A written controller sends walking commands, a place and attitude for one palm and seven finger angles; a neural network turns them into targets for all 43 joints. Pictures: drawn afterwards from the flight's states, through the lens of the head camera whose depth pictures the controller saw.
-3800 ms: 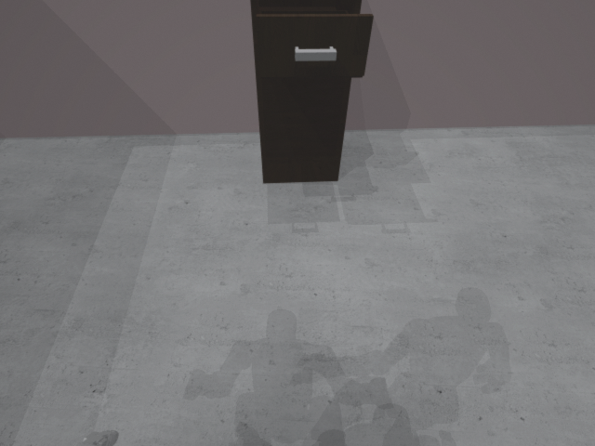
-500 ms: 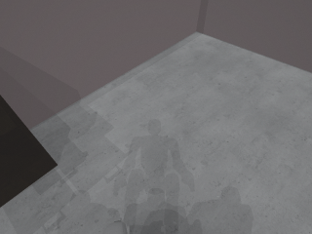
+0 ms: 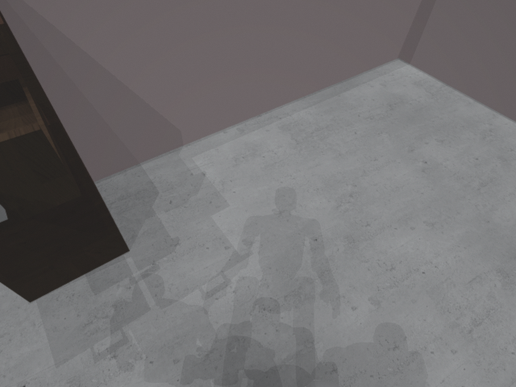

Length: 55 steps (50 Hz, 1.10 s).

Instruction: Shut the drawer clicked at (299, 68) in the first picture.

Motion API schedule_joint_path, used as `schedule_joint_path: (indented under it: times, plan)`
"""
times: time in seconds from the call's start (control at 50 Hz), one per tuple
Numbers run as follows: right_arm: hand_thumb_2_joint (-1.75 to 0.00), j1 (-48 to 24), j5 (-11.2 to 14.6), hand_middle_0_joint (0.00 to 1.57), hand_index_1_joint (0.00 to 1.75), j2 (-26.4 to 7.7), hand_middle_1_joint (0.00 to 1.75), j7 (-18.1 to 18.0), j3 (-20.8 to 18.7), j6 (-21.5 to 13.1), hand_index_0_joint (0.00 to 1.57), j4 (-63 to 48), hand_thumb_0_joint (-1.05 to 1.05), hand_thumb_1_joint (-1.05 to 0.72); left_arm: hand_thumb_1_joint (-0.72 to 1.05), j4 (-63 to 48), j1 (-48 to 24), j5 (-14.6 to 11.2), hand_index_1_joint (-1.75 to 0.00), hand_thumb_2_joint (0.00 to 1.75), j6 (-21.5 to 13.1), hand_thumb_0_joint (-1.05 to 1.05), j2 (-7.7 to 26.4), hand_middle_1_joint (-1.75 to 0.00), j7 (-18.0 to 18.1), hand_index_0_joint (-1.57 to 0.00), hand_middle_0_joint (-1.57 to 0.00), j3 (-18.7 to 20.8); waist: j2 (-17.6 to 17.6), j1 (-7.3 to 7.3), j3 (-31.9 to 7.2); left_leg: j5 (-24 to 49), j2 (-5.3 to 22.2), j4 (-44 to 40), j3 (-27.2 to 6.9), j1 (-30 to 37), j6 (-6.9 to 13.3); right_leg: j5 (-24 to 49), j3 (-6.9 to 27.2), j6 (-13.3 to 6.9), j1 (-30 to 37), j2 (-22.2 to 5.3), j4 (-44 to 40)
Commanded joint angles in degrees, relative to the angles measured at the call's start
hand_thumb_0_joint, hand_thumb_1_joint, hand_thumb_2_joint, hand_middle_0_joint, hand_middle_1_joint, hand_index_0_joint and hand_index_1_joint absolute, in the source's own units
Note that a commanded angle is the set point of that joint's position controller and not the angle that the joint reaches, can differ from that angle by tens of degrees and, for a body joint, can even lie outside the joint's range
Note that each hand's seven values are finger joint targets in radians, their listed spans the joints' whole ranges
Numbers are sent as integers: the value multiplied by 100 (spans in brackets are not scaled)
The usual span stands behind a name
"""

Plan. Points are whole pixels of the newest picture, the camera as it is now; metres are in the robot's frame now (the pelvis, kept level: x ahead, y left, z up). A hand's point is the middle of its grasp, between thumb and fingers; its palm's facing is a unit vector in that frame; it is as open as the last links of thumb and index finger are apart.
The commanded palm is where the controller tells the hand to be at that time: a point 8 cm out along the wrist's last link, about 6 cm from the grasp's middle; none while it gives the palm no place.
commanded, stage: turn to face it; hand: left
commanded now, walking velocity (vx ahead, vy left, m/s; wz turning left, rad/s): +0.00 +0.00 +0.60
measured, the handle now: out of the picture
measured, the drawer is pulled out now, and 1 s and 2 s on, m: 0.28 0.28 0.28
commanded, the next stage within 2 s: take the last steps up to it in 1.02 s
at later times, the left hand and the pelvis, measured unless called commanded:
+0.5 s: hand out of the picture +0.00 +0.14 -0.15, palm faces +0.33 -0.91 -0.27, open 7.3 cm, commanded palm none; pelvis -0.01 -0.06 +0.00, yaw +19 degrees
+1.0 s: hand out of the picture -0.06 +0.17 -0.16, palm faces +0.56 -0.78 -0.29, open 7.3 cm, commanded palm none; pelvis -0.01 -0.05 -0.01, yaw +32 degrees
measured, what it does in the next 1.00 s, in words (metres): steps on the spot, turning left: right foot, then left foot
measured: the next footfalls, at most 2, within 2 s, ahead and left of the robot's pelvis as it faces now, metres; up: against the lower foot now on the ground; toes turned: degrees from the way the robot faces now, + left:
right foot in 0.20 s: +0.04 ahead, -0.17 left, +0.00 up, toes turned +6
left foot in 0.64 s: -0.04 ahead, +0.09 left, +0.00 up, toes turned +31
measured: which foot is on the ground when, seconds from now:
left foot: down 0.00-0.20, up 0.22-0.62, down 0.64-1.00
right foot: up 0.00-0.18, down 0.20-0.64, up 0.66-1.00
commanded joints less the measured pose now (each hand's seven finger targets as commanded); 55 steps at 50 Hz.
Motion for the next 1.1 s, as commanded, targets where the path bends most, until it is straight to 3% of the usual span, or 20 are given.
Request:
schedule_joint_path:
  times: [0.0, 0.1, 0.14, 0.16, 0.18, 0.2, 0.26, 0.3, 0.48, 0.58, 0.6, 0.62, 0.64, 0.74, 0.88, 0.94, 0.96, 1.0, 1.02, 1.08]
  plan:
    - [-90, 209, -53, 20, 30, -1135, 30, -15, -339, -69, 20, -416, 0, -90, 90, -544, -1, 8, -30, 90, -83, 0, 343, -30, 24, -20, -20, 101, 959, -108, -503, -202, 1426, -1077, -1905, 523, 645, -195, -41, 11, -19, 120, -541]
    - [-90, 107, -59, 20, 30, -1263, 30, 8, -437, 4, 20, -563, 0, -90, 90, -673, 180, -59, -30, 90, -125, 0, 427, -30, 49, -20, -20, 89, 1110, -8, -711, 471, 1203, -720, -2295, 274, 542, -122, -67, -95, 957, 433, -1874]
    - [-90, -120, -13, 20, 30, -1180, 30, 38, -449, 45, 20, -676, 0, -90, 90, -599, 627, -65, -30, 90, -161, 0, 595, -30, 74, -20, -20, 135, 799, 247, -751, -143, 830, -394, -2070, -473, 169, 665, -107, -179, 2118, 344, -3293]
    - [-90, -90, 36, 20, 30, -862, 30, 71, -426, 68, 20, -757, 0, -90, 90, -616, 816, 8, -30, 90, -198, 0, 999, -30, 114, -20, -20, 213, -241, 343, -804, -1085, 279, 575, -1503, -1391, -225, 156, 807, -482, 2856, -652, -4213]
    - [-90, -96, 28, 20, 30, -533, 30, 75, -369, 55, 20, -931, 0, -90, 90, -756, 631, 95, -30, 90, -217, 0, 1589, -30, 140, -20, -20, 280, -1953, 361, -495, -2294, -424, 2183, -267, -2305, -685, 141, 2409, -1084, 2669, -2269, -4671]
    - [-90, -209, -55, 20, 30, -900, 30, 86, -429, 49, 20, -906, 0, -90, 90, -897, 254, 34, -30, 90, -191, 0, 1474, -30, 157, -20, -20, 203, -1215, 252, -311, -2336, 5, 3215, -522, -1881, -568, 569, 1995, -1277, 1657, -2471, -4554]
    - [-90, 160, -62, 20, 30, -787, 30, 187, -418, 174, 20, -574, 0, -90, 90, -1062, -572, 7, -30, 90, -277, 0, 902, -30, 107, -20, -20, 37, -926, -246, 132, -1296, 277, 4296, -278, -1637, -702, 1597, 481, -1001, 1201, -1416, -4139]
    - [-90, 181, -37, 20, 30, -684, 30, 217, -369, 164, 20, -571, 0, -90, 90, -1020, -350, 19, -30, 90, -321, 0, 811, -30, 108, -20, -20, 7, -953, -180, 108, -1188, 318, 4199, -97, -1663, -792, 2689, -22, -969, 1550, -1301, -3861]
    - [-90, -815, 19, 20, 30, -624, 30, 241, -203, 138, 20, -875, 0, -90, 90, -719, 576, 81, -30, 90, -240, 0, 1227, -30, 81, -20, -20, 108, -1253, 350, -212, -1674, 363, 2204, 460, -929, -788, 3824, -451, -1084, 2343, -1626, -3296]
    - [-90, -250, 13, 20, 30, -869, 30, 195, -222, 25, 20, -782, 0, -90, 90, -650, 534, 20, -30, 90, -189, 0, 1317, -30, 39, -20, -20, 161, -972, 43, -736, -489, 203, 93, 680, 664, -552, 3901, -972, -636, 2095, -1484, -2069]
    - [-90, 212, -21, 20, 30, -1320, 30, 165, -337, -39, 20, -689, 0, -90, 90, -762, 522, -29, -30, 90, -173, 0, 1152, -30, 14, -20, -20, 149, 64, -238, -1139, 935, 872, -309, -131, 1934, -246, 2793, -1152, -308, 1066, -1195, -971]
    - [-90, 649, -11, 20, 30, -1985, 30, 108, -511, -78, 20, -631, 0, -90, 90, -1065, 211, -62, -30, 90, -170, 0, 721, -30, -40, -20, -20, 18, 1921, -527, -1233, 3758, 2492, -362, -2222, 2737, 640, -1310, -1087, 141, -716, -343, 311]
    - [-90, 904, 39, 20, 30, -2028, 30, 71, -483, -30, 20, -458, 0, -90, 90, -1143, -90, -1, -30, 90, -96, 0, 800, -30, 14, -20, -20, -9, 1314, -560, -1289, 4352, 2721, -233, -1967, 2514, 1049, -1678, -366, 50, -787, -350, 852]
    - [-90, -442, -20, 20, 30, -1332, 30, -29, -241, -60, 20, -785, 0, -90, 90, -758, 165, -15, -30, 90, -28, 0, 757, -30, -46, -20, -20, 34, 1229, 0, -365, 2511, 1533, -467, -827, 982, 541, -363, -162, 54, -273, -267, 633]
    - [-90, -387, -47, 20, 30, -1377, 30, 2, -256, -2, 20, -741, 0, -90, 90, -716, 238, -28, -30, 90, -62, 0, 608, -30, -29, -20, -20, -34, 1011, -19, -388, 1585, 1453, -529, -1237, 721, 595, -255, -355, -13, 599, 162, -1184]
    - [-90, -508, -25, 20, 30, -1307, 30, 15, -252, 21, 20, -740, 0, -90, 90, -596, 641, -43, -30, 90, -146, 0, 610, -30, -5, -20, -20, -24, 888, 204, -447, 1229, 1260, -153, -1239, 315, 382, 629, -415, -53, 1453, 261, -2418]
    - [-90, -492, 12, 20, 30, -1182, 30, 31, -233, 16, 20, -738, 0, -90, 90, -560, 808, -24, -30, 90, -202, 0, 717, -30, 14, -20, -20, -7, 616, 287, -524, 736, 1014, 205, -1122, 41, 152, 1161, -282, -74, 1965, 110, -3191]
    - [-90, -459, 68, 20, 30, -603, 30, 65, -152, 40, 20, -943, 0, -90, 90, -637, 850, 94, -30, 90, -298, 0, 1619, -30, 63, -20, -20, 131, -1866, 345, -416, -2505, -139, 2441, -142, -1198, -516, 2288, 2038, -1010, 2185, -2171, -4174]
    - [-90, -484, 32, 20, 30, -840, 30, 53, -211, 100, 20, -882, 0, -90, 90, -682, 800, 53, -30, 90, -277, 0, 1521, -30, 61, -20, -20, 77, -1164, 360, -452, -2568, 76, 3240, -560, -951, -447, 2003, 1754, -1319, 1599, -2220, -4186]
    - [-90, -138, -2, 20, 30, -857, 30, 123, -268, 192, 20, -472, 0, -90, 90, -813, -28, 19, -30, 90, -264, 0, 1048, -30, 91, -20, -20, 11, -1036, -33, 34, -1563, 277, 4237, -429, -1045, -521, 1228, 791, -1066, 1136, -1448, -4288]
